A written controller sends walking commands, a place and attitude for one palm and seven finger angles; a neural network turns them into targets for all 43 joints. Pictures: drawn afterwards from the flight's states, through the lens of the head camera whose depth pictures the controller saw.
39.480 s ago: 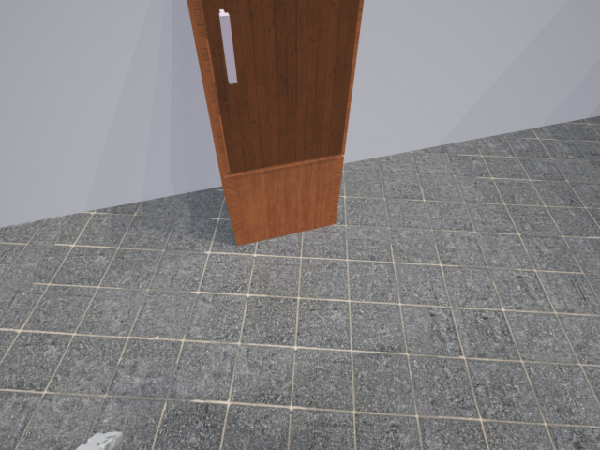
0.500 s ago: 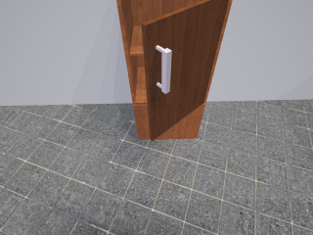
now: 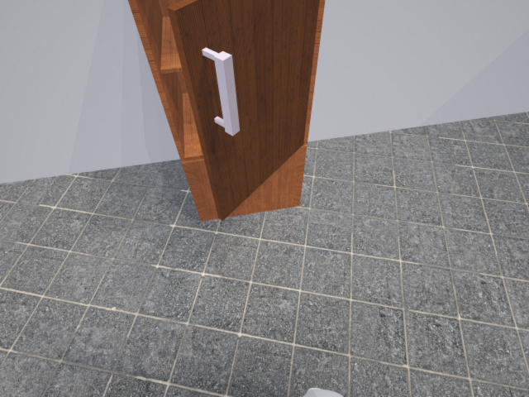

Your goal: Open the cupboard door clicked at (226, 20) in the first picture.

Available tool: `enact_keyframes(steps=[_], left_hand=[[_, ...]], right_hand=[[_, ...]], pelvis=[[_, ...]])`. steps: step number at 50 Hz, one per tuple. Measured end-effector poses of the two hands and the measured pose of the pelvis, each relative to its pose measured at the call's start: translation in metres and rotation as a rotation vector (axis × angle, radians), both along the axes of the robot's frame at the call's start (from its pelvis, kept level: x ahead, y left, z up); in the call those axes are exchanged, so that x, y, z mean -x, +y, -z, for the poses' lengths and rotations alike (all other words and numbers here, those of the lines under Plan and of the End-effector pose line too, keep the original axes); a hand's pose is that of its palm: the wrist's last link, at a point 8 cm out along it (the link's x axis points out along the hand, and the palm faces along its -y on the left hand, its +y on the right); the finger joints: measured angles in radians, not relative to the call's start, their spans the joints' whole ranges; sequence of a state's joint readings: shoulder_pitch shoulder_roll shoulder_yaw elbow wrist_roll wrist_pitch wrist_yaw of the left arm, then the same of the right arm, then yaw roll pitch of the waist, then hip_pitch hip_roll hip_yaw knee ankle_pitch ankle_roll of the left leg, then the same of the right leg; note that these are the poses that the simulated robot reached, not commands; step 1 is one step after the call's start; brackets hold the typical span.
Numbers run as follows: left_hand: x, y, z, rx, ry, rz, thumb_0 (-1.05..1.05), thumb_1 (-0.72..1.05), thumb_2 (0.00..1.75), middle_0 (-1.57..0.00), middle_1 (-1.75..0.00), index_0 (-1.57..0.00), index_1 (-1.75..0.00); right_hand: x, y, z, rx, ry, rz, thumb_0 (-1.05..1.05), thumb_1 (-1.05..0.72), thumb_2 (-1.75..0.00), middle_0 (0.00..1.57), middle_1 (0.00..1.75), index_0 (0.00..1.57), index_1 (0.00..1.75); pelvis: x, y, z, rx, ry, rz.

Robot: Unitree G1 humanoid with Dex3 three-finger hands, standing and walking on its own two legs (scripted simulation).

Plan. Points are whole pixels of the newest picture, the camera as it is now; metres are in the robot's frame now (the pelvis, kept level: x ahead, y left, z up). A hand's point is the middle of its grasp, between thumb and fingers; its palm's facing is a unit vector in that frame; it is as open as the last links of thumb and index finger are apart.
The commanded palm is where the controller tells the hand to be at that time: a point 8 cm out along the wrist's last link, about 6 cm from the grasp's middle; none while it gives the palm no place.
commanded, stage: walk to a spot facing it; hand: left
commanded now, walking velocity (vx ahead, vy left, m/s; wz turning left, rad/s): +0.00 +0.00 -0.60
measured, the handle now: (220, 93) +0.62 +0.13 +0.09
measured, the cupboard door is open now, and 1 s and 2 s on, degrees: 41 41 41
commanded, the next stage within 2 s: none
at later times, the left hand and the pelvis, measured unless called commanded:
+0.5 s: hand out of the picture +0.11 +0.15 -0.16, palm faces -0.21 -0.95 -0.24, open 7.4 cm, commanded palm none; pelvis +0.02 -0.03 +0.01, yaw -17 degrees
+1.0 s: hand (231, 319) +0.26 +0.09 -0.16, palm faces -0.58 -0.77 -0.26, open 7.4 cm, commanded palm none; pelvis +0.04 -0.02 +0.00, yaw -35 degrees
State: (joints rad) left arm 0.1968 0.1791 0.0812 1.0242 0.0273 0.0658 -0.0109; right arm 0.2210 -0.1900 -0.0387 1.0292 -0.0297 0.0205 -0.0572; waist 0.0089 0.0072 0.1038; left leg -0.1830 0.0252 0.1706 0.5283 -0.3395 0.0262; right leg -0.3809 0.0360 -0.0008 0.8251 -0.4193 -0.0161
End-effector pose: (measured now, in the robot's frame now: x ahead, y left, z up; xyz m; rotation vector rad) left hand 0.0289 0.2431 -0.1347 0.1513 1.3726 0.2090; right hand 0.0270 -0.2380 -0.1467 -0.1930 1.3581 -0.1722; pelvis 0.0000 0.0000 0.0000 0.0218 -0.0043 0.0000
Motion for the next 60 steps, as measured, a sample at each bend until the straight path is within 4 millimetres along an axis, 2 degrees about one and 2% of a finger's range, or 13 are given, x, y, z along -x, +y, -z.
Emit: enact_keyframes(steps=[5, 8, 11, 17, 23, 29, 33, 37, 40, 45, 51, 55, 60], left_hand=[[-0.039, -0.007, -0.013, -0.04, -0.067, 0.067, 0.0, 0.91, 0.89, -0.2, -0.3, -0.2, -0.3], [-0.059, -0.016, -0.01, -0.071, -0.116, 0.118, 0.0, 0.91, 0.89, -0.2, -0.3, -0.2, -0.3], [-0.067, -0.027, -0.012, -0.081, -0.118, 0.152, 0.0, 0.91, 0.89, -0.2, -0.3, -0.2, -0.3], [-0.071, -0.047, -0.016, -0.055, -0.06, 0.22, 0.0, 0.91, 0.89, -0.2, -0.3, -0.2, -0.3], [-0.08, -0.051, -0.013, -0.017, -0.037, 0.273, 0.0, 0.9, 0.89, -0.2, -0.3, -0.2, -0.3], [-0.103, -0.034, 0.001, 0.011, -0.027, 0.323, 0.0, 0.9, 0.89, -0.21, -0.3, -0.2, -0.3], [-0.132, -0.021, 0.014, 0.026, -0.04, 0.368, 0.0, 0.9, 0.89, -0.2, -0.3, -0.2, -0.3], [-0.168, -0.019, 0.005, 0.032, -0.076, 0.44, 0.0, 0.91, 0.89, -0.2, -0.3, -0.2, -0.3], [-0.193, -0.027, -0.002, 0.033, -0.101, 0.5, 0.0, 0.91, 0.89, -0.2, -0.3, -0.2, -0.3], [-0.229, -0.058, -0.009, 0.031, -0.128, 0.624, 0.0, 0.91, 0.89, -0.2, -0.3, -0.19, -0.3], [-0.262, -0.122, -0.009, 0.024, -0.215, 0.776, 0.0, 0.91, 0.89, -0.2, -0.3, -0.19, -0.3], [-0.261, -0.147, -0.014, 0.024, -0.223, 0.826, 0.0, 0.91, 0.89, -0.2, -0.3, -0.2, -0.3], [-0.254, -0.16, -0.012, 0.049, -0.172, 0.863, 0.0, 0.9, 0.89, -0.2, -0.3, -0.2, -0.3]], right_hand=[[0.005, -0.02, 0.007, -0.013, -0.003, 0.035, 0.0, -0.9, -0.9, 0.2, 0.3, 0.21, 0.3], [0.003, -0.037, 0.018, -0.025, -0.018, 0.074, 0.0, -0.9, -0.9, 0.2, 0.3, 0.21, 0.3], [-0.007, -0.054, 0.013, -0.017, -0.036, 0.108, 0.0, -0.9, -0.9, 0.2, 0.3, 0.21, 0.3], [-0.04, -0.074, -0.014, 0.018, -0.154, 0.154, 0.0, -0.9, -0.9, 0.2, 0.3, 0.2, 0.3], [-0.065, -0.073, -0.029, 0.044, -0.247, 0.194, 0.0, -0.9, -0.9, 0.2, 0.3, 0.2, 0.3], [-0.07, -0.053, -0.038, 0.074, -0.285, 0.235, 0.0, -0.9, -0.9, 0.2, 0.3, 0.2, 0.3], [-0.049, -0.036, -0.035, 0.11, -0.265, 0.261, 0.0, -0.9, -0.9, 0.2, 0.3, 0.2, 0.3], [-0.009, -0.019, -0.04, 0.109, -0.173, 0.312, 0.0, -0.9, -0.9, 0.2, 0.3, 0.21, 0.3], [0.023, -0.01, -0.041, 0.103, -0.113, 0.375, 0.0, -0.9, -0.9, 0.21, 0.3, 0.21, 0.3], [0.076, -0.002, -0.035, 0.085, -0.036, 0.502, 0.0, -0.9, -0.9, 0.21, 0.3, 0.21, 0.3], [0.136, -0.006, -0.007, 0.043, 0.032, 0.652, 0.0, -0.9, -0.9, 0.21, 0.3, 0.21, 0.3], [0.145, -0.013, -0.006, 0.044, 0.045, 0.725, 0.0, -0.9, -0.9, 0.2, 0.3, 0.2, 0.3], [0.123, -0.023, -0.019, 0.063, -0.044, 0.76, 0.0, -0.91, -0.9, 0.2, 0.3, 0.2, 0.3]], pelvis=[[-0.004, -0.014, 0.001, 0.01, -0.002, 0.051], [-0.007, -0.03, 0.011, 0.005, 0.005, 0.086], [-0.006, -0.039, 0.007, 0.008, 0.007, 0.115], [-0.01, -0.045, -0.007, -0.014, 0.03, 0.198], [-0.018, -0.036, -0.01, -0.009, 0.034, 0.27], [-0.028, -0.015, -0.006, 0.008, 0.042, 0.333], [-0.035, 0.0, 0.003, 0.033, 0.039, 0.377], [-0.04, 0.003, -0.006, 0.049, 0.037, 0.433], [-0.042, 0.004, -0.011, 0.057, 0.044, 0.475], [-0.044, -0.003, -0.01, 0.052, 0.049, 0.551], [-0.042, -0.026, 0.008, 0.018, 0.045, 0.637], [-0.041, -0.03, 0.004, 0.02, 0.035, 0.684], [-0.048, -0.033, -0.005, 0.008, 0.03, 0.745]])
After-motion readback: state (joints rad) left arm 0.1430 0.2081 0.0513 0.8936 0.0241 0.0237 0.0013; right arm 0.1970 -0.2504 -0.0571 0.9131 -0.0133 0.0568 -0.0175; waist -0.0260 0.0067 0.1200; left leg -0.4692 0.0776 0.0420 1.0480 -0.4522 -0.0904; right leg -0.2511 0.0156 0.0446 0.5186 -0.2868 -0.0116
